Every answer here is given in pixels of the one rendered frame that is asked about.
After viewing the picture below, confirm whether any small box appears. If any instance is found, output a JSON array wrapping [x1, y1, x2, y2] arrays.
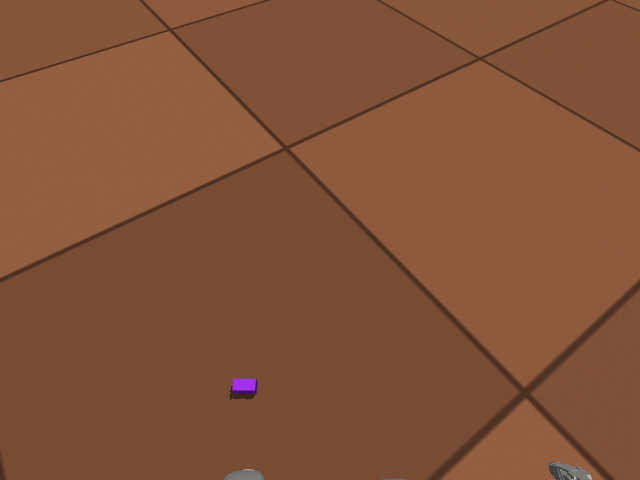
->
[[232, 379, 258, 394]]

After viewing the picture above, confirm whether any right robot hand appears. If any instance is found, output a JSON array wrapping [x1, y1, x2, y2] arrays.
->
[[549, 462, 592, 480]]

